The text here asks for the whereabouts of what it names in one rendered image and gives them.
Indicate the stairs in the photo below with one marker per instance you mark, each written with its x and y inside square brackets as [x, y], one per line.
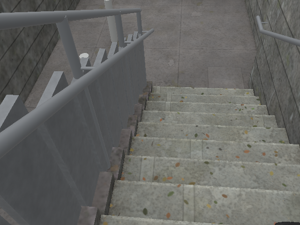
[207, 156]

